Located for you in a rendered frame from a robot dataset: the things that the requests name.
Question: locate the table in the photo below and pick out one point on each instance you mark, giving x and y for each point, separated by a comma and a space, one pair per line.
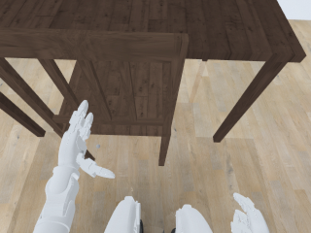
238, 30

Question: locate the left robot thigh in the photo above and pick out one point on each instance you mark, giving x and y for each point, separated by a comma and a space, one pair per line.
126, 215

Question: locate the robot right hand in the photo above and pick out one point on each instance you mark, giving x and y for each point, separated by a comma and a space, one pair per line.
251, 222

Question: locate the right robot thigh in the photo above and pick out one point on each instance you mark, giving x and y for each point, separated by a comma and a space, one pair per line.
190, 220

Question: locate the robot left forearm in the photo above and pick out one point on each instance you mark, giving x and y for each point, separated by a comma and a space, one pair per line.
59, 209

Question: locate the robot thigh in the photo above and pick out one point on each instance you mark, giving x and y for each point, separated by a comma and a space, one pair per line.
190, 220
126, 215

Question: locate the robot left hand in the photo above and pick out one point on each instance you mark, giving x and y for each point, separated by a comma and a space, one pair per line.
74, 140

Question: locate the chair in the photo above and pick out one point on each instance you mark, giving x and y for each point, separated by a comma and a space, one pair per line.
130, 79

